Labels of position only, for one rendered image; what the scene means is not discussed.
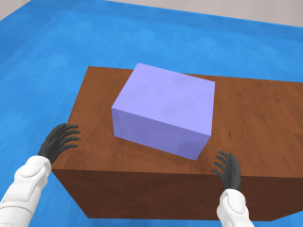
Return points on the robot left hand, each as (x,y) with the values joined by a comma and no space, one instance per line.
(54,143)

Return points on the robot left forearm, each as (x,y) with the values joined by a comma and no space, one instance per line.
(18,205)

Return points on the pedestal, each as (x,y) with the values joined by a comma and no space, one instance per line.
(260,121)

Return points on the robot right hand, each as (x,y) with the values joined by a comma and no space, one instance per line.
(232,173)

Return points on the carton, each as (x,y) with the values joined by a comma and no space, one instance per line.
(166,110)

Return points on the robot right forearm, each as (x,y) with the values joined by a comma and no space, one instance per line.
(232,210)

